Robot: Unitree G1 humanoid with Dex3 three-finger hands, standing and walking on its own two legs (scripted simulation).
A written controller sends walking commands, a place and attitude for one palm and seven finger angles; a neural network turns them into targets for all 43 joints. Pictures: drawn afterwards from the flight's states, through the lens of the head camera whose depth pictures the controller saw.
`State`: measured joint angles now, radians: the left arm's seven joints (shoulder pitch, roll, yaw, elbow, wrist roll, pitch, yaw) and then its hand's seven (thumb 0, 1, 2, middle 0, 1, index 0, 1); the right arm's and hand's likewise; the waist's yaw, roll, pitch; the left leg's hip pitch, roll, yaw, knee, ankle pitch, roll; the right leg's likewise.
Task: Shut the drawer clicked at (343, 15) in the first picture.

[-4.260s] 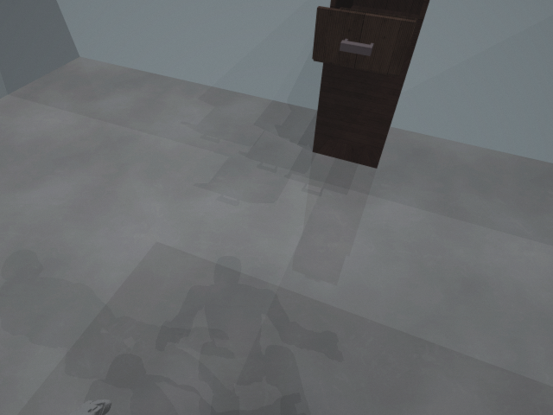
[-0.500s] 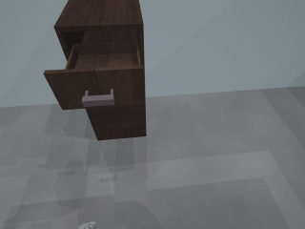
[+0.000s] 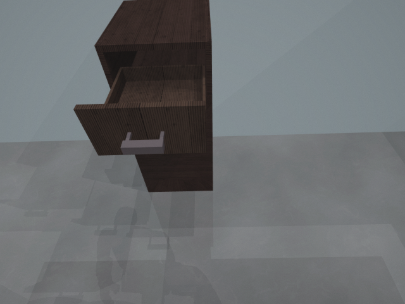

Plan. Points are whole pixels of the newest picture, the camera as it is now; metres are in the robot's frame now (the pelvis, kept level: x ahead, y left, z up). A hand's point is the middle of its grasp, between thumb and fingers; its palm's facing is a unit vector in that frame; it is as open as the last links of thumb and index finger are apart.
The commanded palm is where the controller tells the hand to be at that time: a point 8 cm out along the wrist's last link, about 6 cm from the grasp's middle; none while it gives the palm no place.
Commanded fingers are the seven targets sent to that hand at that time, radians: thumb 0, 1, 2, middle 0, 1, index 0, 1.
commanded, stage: take the last steps up to it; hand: left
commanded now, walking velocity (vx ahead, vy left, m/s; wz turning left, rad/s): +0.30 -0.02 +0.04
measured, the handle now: (144, 141) +0.51 +0.20 +0.01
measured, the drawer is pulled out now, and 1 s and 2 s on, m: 0.30 0.30 0.30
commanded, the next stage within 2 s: come to a stop and stand still in 0.54 s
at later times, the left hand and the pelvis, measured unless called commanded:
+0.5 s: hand out of the picture +0.08 +0.18 -0.18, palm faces +0.08 -0.99 -0.12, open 7.4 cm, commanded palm none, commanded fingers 0.00 0.90 0.90 -0.20 -0.30 -0.20 -0.30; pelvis +0.14 +0.02 +0.00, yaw -1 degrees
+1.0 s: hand (149, 242) +0.29 +0.17 -0.15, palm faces +0.04 -0.97 -0.25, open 7.2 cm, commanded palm none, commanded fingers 0.00 0.90 0.90 -0.20 -0.30 -0.20 -0.30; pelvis +0.20 -0.01 +0.01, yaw +1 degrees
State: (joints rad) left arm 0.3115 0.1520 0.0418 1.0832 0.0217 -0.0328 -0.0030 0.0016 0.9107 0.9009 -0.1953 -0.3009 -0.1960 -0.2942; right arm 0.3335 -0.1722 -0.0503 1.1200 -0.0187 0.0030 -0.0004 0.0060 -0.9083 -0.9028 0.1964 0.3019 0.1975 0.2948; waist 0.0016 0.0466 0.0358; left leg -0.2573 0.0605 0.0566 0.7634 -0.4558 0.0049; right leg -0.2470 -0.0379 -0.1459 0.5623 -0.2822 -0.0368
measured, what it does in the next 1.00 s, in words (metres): walks ahead: left foot, then right foot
